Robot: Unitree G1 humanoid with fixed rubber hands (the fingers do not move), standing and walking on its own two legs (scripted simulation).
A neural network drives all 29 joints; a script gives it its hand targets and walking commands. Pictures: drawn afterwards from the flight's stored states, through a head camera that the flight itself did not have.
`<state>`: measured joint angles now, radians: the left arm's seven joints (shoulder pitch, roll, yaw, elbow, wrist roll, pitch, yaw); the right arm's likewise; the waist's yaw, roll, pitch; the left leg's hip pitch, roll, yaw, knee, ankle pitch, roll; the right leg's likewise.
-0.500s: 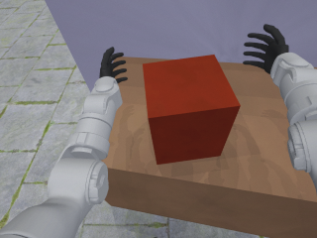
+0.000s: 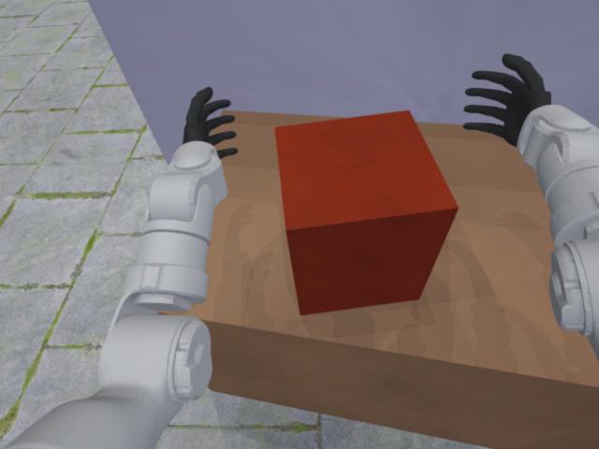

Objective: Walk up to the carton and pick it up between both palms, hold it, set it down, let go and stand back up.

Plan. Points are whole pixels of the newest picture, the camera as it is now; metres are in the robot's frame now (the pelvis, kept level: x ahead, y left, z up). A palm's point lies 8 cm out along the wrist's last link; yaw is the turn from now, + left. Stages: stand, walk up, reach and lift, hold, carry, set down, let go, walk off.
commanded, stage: set down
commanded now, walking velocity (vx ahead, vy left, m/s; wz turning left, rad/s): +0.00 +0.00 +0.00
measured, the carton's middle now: (351, 218) +0.47 +0.06 +0.00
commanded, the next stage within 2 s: none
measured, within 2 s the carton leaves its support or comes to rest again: neither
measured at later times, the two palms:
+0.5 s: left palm (203, 202) +0.34 +0.23 +0.14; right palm (521, 179) +0.47 -0.15 +0.13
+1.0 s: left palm (218, 241) +0.31 +0.20 +0.10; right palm (562, 256) +0.40 -0.21 +0.08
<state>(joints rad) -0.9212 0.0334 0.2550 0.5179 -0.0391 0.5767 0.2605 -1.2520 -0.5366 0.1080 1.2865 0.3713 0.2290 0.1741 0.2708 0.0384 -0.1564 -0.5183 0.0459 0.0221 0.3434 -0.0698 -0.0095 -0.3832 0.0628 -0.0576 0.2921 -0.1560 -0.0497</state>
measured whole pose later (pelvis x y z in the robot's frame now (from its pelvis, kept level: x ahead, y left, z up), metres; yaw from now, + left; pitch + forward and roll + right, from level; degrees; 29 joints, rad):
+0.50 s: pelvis -0.02 -0.01 +0.00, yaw +0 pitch +11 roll -1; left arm -0.72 0.01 0.23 0.36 -0.05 0.59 0.28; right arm -1.01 -0.48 0.11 1.12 0.37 0.20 0.18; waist 0.23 0.02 -0.13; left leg -0.51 0.06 0.01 0.38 -0.07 -0.03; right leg -0.39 0.08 -0.06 0.36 -0.17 -0.07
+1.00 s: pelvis -0.01 -0.01 +0.00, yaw -2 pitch +7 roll -1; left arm -0.43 -0.05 0.20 0.19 -0.01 0.51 0.30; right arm -0.66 -0.50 0.16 0.90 0.44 0.08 0.20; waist 0.17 0.02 -0.08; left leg -0.39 0.06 0.03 0.37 -0.09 -0.02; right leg -0.29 0.08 -0.01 0.36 -0.19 -0.07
